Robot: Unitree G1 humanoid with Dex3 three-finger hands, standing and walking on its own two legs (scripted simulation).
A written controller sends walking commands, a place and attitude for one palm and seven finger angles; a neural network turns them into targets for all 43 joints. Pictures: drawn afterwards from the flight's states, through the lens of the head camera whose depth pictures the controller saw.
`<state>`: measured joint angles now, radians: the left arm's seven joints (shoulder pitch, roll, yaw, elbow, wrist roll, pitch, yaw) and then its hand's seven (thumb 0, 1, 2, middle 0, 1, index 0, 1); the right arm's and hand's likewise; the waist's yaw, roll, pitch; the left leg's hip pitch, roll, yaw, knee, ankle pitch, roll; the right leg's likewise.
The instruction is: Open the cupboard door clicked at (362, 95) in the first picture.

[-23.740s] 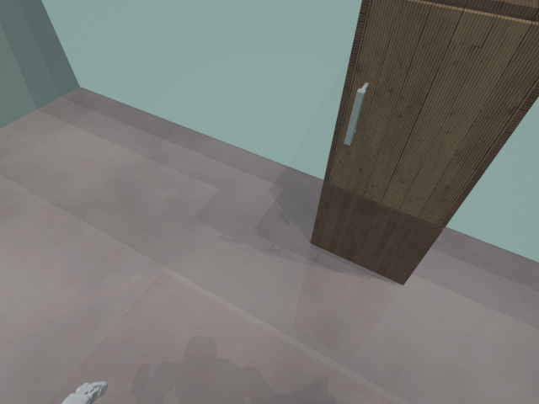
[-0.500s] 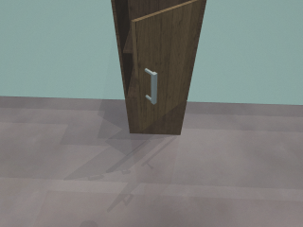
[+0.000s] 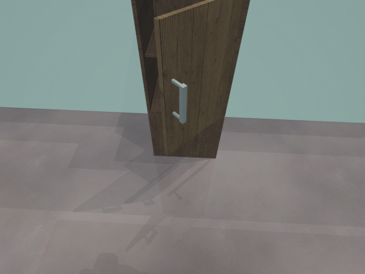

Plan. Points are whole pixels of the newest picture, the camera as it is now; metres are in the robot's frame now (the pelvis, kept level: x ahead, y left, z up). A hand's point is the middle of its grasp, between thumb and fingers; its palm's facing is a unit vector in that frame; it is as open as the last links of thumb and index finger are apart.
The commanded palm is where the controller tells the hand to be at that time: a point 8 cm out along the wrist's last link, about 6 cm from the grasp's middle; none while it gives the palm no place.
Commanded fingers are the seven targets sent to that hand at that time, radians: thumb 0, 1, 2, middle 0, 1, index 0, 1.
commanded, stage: look to check the result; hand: left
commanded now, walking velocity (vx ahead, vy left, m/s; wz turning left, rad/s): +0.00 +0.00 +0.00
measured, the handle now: (178, 102) +0.66 +0.05 -0.04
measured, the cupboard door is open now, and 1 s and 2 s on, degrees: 46 46 46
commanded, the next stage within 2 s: walk to a spot facing it in 0.28 s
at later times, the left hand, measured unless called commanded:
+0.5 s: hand out of the picture +0.02 +0.16 -0.18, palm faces +0.05 -0.98 -0.18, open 7.4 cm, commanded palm none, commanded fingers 0.00 0.90 0.90 -0.20 -0.30 -0.20 -0.30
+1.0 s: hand out of the picture +0.11 +0.15 -0.16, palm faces -0.15 -0.94 -0.32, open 7.4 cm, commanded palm none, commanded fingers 0.00 0.90 0.90 -0.20 -0.30 -0.20 -0.30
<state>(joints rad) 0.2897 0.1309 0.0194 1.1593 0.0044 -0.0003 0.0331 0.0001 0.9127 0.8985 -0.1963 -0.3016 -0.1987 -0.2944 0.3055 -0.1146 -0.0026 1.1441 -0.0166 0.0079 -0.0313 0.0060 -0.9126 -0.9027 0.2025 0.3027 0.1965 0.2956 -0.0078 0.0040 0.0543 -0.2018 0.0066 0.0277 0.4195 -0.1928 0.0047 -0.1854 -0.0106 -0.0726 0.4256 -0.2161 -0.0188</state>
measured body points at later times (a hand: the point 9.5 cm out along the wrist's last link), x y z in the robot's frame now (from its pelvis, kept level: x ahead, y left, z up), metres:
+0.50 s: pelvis +0.02 +0.00 +0.00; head +0.04 +0.00 +0.45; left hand +0.01 +0.22 -0.16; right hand +0.01 -0.22 -0.16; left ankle +0.02 +0.12 -0.74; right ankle +0.01 -0.11 -0.74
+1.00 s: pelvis +0.01 -0.05 -0.01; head +0.07 -0.09 +0.44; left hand +0.12 +0.20 -0.14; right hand +0.03 -0.31 -0.17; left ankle +0.01 +0.11 -0.66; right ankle +0.00 -0.11 -0.74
